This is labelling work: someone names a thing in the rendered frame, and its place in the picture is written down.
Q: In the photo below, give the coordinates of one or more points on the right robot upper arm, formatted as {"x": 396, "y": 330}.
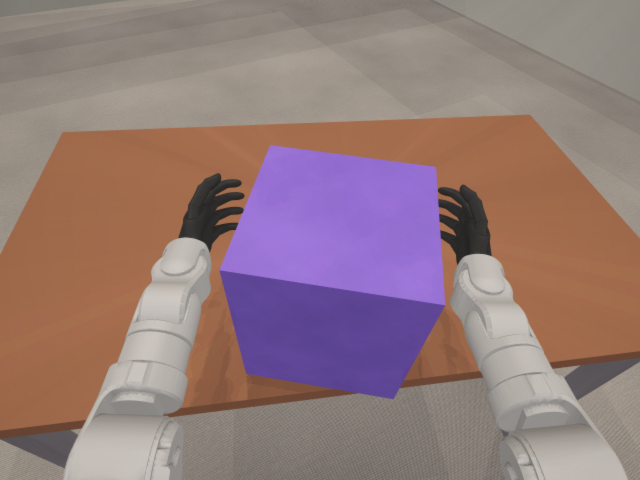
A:
{"x": 565, "y": 452}

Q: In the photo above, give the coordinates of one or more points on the carton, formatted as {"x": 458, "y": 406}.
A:
{"x": 334, "y": 275}

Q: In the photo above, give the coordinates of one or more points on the left robot upper arm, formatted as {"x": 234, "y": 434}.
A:
{"x": 129, "y": 447}

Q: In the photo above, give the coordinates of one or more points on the robot right hand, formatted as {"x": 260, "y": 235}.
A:
{"x": 472, "y": 233}

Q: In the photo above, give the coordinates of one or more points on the table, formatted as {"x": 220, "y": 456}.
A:
{"x": 108, "y": 203}

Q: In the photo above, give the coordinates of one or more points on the right robot forearm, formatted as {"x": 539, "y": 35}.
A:
{"x": 524, "y": 391}

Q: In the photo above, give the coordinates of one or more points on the left robot forearm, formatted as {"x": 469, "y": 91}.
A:
{"x": 149, "y": 377}

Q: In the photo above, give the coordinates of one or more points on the robot left hand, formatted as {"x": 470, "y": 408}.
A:
{"x": 201, "y": 217}

